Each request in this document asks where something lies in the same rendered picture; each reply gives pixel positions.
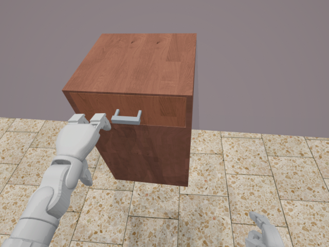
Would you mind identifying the handle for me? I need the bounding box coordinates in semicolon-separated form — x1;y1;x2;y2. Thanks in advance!
111;109;142;125

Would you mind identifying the drawer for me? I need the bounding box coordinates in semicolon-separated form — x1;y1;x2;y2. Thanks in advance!
70;93;187;127

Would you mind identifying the cabinet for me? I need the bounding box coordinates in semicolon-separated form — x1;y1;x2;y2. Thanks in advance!
62;33;197;187

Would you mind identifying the robot left hand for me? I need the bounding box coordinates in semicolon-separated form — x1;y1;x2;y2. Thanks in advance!
56;113;111;186

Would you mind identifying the robot left forearm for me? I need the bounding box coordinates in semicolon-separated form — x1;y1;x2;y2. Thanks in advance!
1;155;83;247

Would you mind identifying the robot right hand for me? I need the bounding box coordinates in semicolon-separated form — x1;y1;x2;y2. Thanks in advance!
245;211;285;247

